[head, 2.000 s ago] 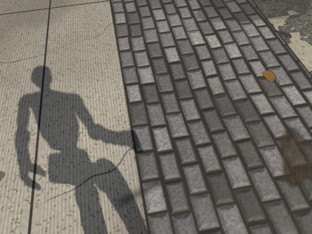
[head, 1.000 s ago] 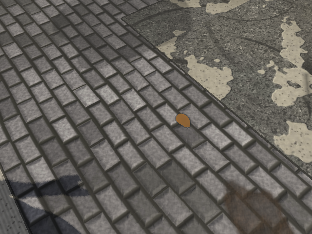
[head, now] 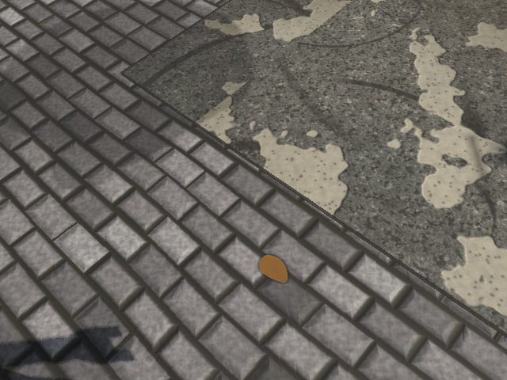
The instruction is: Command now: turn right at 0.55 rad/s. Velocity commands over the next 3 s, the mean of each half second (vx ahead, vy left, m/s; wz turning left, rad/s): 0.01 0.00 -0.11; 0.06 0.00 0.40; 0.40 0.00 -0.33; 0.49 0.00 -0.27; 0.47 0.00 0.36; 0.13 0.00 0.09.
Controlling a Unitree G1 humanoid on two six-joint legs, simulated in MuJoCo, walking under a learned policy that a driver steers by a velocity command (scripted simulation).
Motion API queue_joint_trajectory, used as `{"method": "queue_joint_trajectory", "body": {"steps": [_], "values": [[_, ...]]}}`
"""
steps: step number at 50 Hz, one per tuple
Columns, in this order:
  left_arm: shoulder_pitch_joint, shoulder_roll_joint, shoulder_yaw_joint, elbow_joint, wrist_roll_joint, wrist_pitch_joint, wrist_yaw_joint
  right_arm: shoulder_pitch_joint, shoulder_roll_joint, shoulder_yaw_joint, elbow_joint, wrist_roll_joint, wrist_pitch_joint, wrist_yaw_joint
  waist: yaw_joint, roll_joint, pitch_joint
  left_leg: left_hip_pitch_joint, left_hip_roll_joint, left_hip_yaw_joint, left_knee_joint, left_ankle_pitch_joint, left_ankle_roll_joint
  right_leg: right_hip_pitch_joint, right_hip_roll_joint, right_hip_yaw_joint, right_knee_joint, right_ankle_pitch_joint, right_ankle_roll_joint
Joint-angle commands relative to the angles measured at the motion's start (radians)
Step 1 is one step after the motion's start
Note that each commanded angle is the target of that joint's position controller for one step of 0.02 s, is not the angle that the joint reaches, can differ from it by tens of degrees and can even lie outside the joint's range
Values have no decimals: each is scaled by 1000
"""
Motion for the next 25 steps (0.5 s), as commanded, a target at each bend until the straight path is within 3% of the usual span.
{"method": "queue_joint_trajectory", "body": {"steps": [1,5,9,12,13,14,15,16,17,18,20,25], "values": [[-14,167,46,-73,0,-3,15,16,-64,-17,-57,5,-10,-7,-20,-152,-189,-71,-6,-36,-40,68,-30,228,-220,225,-85,633,-192],[-23,173,47,-76,3,8,27,9,-51,-11,-57,6,-9,-7,-5,-166,-198,-3,-6,-44,-212,111,-47,207,-217,245,-73,537,-184],[-43,160,34,-67,15,18,20,14,-61,-11,-55,9,-9,2,12,-196,-177,110,-1,-30,-315,113,-34,127,-216,276,-65,438,-179],[-76,89,1,-47,19,17,16,59,-37,-2,-37,7,-19,18,-10,-183,-171,232,22,-8,-508,196,-3,102,-206,263,-27,349,-147],[-72,53,-15,-30,17,13,14,82,-12,8,-24,-1,-27,26,-33,-163,-161,328,20,2,-675,346,16,67,-177,239,-24,250,-108],[-14,31,-24,-2,33,3,9,76,-29,10,-24,-17,-32,30,-9,-111,-150,391,57,-63,-728,468,38,40,-125,206,-6,117,-53],[60,40,-21,9,59,-5,7,46,-116,0,-45,-24,-35,26,68,61,-145,394,186,-221,-716,672,101,22,-30,120,87,-76,5],[51,56,-14,8,59,-8,12,-15,-99,10,-46,-26,-37,28,91,141,-114,241,237,-282,-742,563,215,94,-15,80,39,-141,54],[-1,101,-4,14,53,-8,21,-41,-90,8,-59,-16,-40,33,61,126,-74,193,191,-274,-758,416,209,128,-20,63,26,-83,69],[-50,119,5,11,43,-6,28,-13,-105,3,-48,-8,-43,33,28,123,-68,192,161,-265,-759,354,182,132,-12,49,40,-46,66],[-63,108,10,9,33,5,40,11,-144,-6,-45,6,-49,28,15,145,-60,211,153,-294,-754,355,175,105,-6,34,58,-37,64],[-44,63,18,22,19,-11,34,52,-137,-16,-61,17,-23,0,-10,131,-108,270,153,-375,-701,455,225,56,15,-2,93,-66,61]]}}
Next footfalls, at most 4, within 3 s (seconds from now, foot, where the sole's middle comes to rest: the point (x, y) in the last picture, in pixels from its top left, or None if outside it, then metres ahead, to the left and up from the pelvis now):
0.28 left None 0.08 0.15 -0.78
0.92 left None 0.03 0.18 -0.78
1.46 right None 0.39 0.00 -0.78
1.94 left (220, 278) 0.70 0.19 -0.78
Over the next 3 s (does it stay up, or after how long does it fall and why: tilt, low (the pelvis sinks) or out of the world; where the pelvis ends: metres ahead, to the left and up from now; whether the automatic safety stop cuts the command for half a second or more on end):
stays up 0.92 0.09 -0.01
